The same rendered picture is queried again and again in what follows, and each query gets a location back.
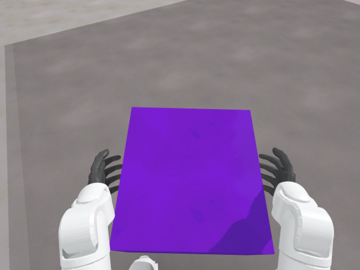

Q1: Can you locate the right robot forearm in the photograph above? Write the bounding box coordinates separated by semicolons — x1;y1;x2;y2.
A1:
271;182;334;270

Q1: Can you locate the left robot forearm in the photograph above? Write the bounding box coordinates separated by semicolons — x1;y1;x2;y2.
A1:
58;183;115;270

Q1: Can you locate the robot right hand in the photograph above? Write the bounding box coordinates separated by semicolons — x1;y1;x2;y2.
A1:
259;147;296;196

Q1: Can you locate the robot left hand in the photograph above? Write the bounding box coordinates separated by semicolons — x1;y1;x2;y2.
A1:
88;149;122;194

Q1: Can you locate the robot left thigh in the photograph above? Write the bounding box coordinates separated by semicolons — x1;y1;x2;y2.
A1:
129;258;158;270

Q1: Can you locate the carton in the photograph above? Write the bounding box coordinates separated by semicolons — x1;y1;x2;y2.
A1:
110;107;275;255

